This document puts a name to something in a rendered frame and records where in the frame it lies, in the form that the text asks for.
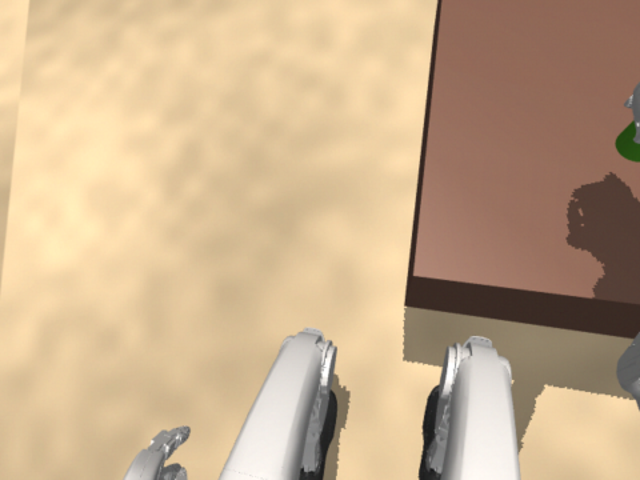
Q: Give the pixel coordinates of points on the right robot hand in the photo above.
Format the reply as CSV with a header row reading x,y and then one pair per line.
x,y
633,102

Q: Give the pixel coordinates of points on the left robot hand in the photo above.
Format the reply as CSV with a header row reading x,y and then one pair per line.
x,y
149,463

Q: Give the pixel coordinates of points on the can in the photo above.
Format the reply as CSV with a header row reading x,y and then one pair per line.
x,y
625,144

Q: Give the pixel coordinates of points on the left robot foot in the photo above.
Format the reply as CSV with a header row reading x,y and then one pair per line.
x,y
325,440

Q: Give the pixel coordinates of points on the right robot foot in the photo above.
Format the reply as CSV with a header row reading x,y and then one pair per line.
x,y
425,472

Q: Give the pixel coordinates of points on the right robot arm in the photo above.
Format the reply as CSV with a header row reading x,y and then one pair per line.
x,y
628,369

